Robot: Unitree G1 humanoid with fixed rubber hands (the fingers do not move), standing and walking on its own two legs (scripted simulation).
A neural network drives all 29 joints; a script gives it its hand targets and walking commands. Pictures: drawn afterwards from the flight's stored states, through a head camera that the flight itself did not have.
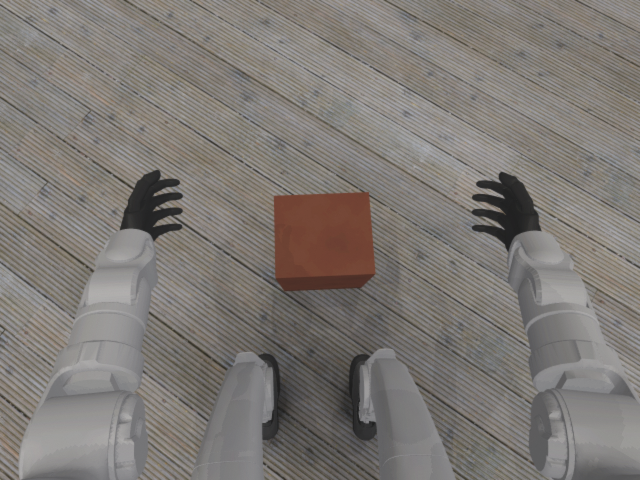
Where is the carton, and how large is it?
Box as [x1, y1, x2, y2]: [274, 192, 375, 290]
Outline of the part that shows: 368,192 274,196 275,278 284,290 360,287 375,273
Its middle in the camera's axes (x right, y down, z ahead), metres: +0.01 +0.02 +0.97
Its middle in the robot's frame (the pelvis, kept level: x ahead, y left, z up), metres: +0.48 -0.02 -0.55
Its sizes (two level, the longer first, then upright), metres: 0.213 0.185 0.262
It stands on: the floor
